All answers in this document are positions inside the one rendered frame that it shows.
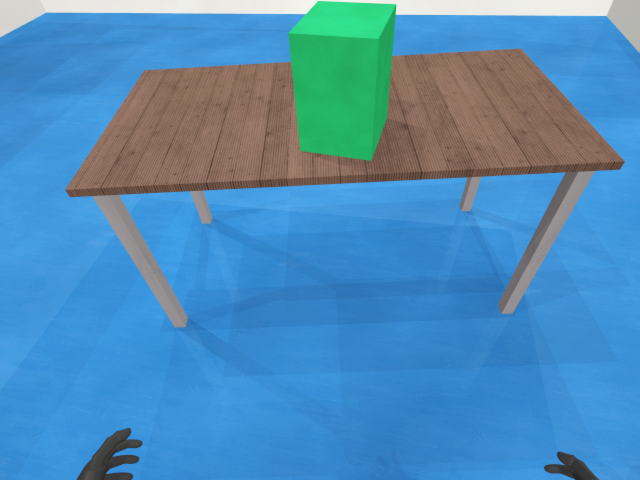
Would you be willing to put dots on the robot right hand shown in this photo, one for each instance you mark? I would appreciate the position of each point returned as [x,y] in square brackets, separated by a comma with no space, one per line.
[573,468]

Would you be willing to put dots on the table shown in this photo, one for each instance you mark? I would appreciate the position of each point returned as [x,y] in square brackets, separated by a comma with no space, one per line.
[450,115]

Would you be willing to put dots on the carton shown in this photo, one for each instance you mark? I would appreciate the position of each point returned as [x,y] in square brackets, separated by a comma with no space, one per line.
[341,55]

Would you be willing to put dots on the robot left hand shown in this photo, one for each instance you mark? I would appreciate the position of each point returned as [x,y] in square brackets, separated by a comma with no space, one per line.
[102,461]

